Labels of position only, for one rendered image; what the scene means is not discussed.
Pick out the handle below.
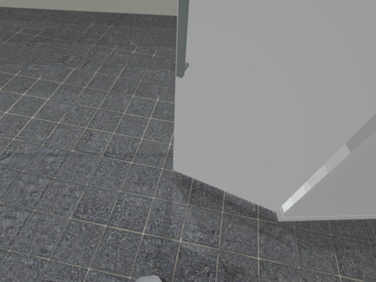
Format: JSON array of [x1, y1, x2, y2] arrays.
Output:
[[176, 0, 189, 78]]

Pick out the fridge door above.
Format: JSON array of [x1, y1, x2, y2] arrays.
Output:
[[173, 0, 376, 212]]

